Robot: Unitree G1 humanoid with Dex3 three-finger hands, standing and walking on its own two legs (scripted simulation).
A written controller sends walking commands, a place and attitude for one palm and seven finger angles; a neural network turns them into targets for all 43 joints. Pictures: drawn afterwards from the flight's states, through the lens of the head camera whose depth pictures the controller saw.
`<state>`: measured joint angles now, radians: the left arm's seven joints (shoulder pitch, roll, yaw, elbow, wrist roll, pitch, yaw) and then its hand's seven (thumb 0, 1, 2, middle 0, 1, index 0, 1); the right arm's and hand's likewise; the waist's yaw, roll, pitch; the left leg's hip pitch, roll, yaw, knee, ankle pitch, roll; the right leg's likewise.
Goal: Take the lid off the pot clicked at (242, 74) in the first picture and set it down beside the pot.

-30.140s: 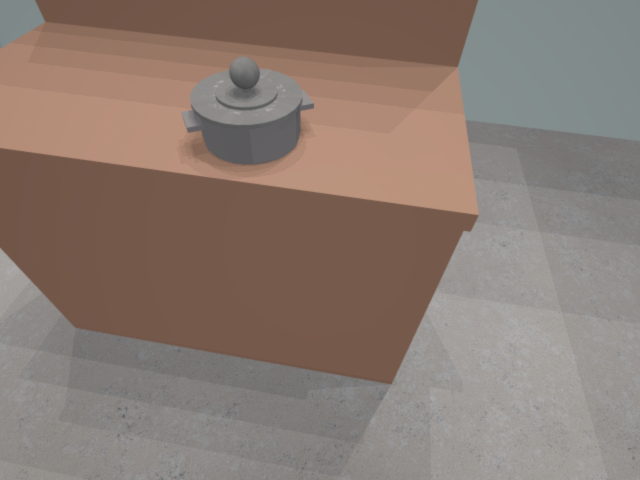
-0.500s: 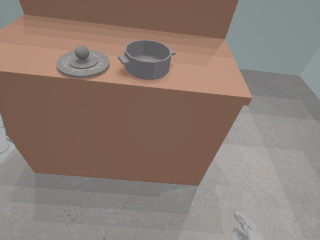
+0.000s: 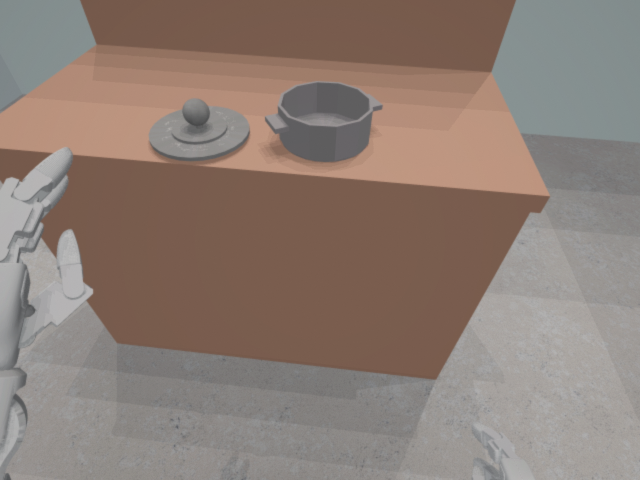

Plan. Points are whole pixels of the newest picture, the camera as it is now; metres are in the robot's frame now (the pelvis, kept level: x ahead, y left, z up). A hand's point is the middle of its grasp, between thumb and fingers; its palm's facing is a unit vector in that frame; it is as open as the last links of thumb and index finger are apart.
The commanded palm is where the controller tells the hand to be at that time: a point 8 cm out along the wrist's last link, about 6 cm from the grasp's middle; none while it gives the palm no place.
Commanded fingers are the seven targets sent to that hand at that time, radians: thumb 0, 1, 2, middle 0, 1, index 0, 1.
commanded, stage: stop stepping back and stand still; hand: left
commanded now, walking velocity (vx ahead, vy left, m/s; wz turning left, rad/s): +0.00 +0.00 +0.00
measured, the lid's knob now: (196, 112) +0.72 +0.28 +0.11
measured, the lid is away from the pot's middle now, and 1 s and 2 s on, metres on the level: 0.25 0.25 0.25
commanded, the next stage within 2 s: let the arm hang, fingers relaxed in 0.80 s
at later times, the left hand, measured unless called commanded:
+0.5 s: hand out of the picture +0.02 +0.19 -0.16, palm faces +0.03 -0.96 -0.28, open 7.2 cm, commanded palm none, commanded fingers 0.00 0.90 0.90 -0.20 -0.30 -0.20 -0.30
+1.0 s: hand out of the picture +0.10 +0.15 -0.16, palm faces +0.05 -0.97 -0.22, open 7.3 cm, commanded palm none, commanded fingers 0.00 0.90 0.90 -0.20 -0.30 -0.20 -0.30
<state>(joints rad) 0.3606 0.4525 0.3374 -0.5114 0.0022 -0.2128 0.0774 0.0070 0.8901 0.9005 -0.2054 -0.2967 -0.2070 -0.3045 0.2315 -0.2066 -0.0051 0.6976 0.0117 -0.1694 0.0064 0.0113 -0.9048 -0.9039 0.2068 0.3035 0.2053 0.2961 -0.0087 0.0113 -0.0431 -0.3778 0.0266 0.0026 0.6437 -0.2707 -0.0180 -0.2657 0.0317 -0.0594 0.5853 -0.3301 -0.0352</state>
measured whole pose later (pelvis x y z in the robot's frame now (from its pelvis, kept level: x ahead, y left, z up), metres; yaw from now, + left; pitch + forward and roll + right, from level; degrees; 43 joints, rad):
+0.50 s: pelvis +0.05 -0.02 +0.00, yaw +2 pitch +2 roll +0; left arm 0.34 0.24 0.02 1.02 0.00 0.03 0.03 0.00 0.94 0.90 -0.20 -0.29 -0.20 -0.30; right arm 0.38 -0.17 -0.03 0.98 -0.01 0.03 -0.02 0.01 -0.91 -0.90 0.20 0.30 0.20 0.30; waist -0.03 0.01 0.06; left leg -0.29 0.04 0.02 0.57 -0.31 -0.03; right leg -0.19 0.01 0.00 0.53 -0.38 -0.01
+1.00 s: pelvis +0.06 -0.03 +0.01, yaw +1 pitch -1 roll +0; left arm 0.22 0.17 0.03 1.05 0.00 0.01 0.04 0.01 0.92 0.90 -0.20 -0.30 -0.20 -0.30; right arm 0.27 -0.15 -0.04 1.04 -0.01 0.02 -0.03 0.01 -0.92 -0.90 0.20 0.30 0.20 0.30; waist -0.03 0.01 0.04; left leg -0.20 0.07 0.03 0.53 -0.31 -0.04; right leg -0.10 0.04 0.02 0.47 -0.36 -0.02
